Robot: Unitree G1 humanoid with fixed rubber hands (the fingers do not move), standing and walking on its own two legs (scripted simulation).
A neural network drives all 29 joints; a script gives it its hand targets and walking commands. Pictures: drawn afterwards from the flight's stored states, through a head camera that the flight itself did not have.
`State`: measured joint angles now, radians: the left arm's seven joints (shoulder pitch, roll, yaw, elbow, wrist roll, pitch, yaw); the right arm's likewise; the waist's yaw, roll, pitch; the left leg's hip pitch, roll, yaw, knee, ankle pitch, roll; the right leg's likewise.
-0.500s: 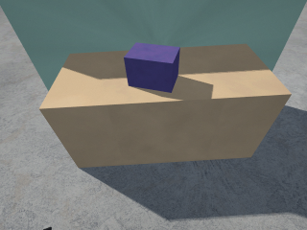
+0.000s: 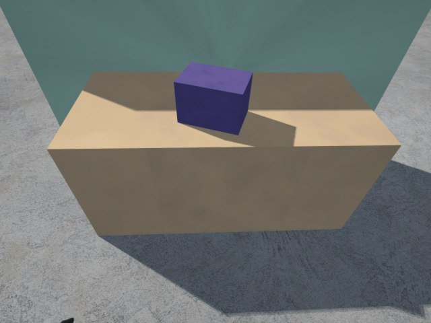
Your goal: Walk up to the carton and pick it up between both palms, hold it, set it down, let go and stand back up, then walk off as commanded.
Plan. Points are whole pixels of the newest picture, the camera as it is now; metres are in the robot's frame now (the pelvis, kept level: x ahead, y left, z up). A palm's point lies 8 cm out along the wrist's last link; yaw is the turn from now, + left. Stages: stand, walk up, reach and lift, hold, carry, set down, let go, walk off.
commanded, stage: walk off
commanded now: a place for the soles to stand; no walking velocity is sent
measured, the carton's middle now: (214, 97) +0.94 +0.02 -0.07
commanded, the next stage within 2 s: stand in 0.02 s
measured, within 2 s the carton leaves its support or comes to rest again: neither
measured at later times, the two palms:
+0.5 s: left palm out of the picture +0.10 +0.32 -0.07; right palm out of the picture +0.07 -0.32 -0.07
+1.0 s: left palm out of the picture +0.09 +0.33 -0.07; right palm out of the picture +0.07 -0.31 -0.08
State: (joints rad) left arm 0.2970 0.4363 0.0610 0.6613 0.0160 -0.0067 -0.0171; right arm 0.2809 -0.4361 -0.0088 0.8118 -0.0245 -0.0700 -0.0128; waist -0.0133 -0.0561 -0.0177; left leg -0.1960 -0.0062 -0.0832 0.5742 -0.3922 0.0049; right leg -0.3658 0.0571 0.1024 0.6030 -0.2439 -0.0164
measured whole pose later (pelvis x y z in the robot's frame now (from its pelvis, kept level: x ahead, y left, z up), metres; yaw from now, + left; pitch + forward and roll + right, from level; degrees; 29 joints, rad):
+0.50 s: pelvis -0.01 +0.00 +0.00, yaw +0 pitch +0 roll +1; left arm 0.29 0.44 0.06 0.66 0.02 -0.02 0.00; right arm 0.27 -0.44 -0.01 0.81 -0.02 -0.04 -0.01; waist -0.01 -0.04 -0.03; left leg -0.20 -0.02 -0.08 0.57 -0.37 -0.01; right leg -0.36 0.05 0.10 0.60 -0.23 -0.01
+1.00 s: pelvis -0.02 +0.01 +0.00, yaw +1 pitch +0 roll +1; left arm 0.29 0.44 0.06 0.66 0.02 -0.03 0.00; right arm 0.27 -0.44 -0.01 0.83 -0.02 -0.04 0.00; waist -0.01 -0.04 -0.02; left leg -0.21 -0.03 -0.08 0.57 -0.36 -0.01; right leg -0.36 0.03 0.10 0.58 -0.22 0.00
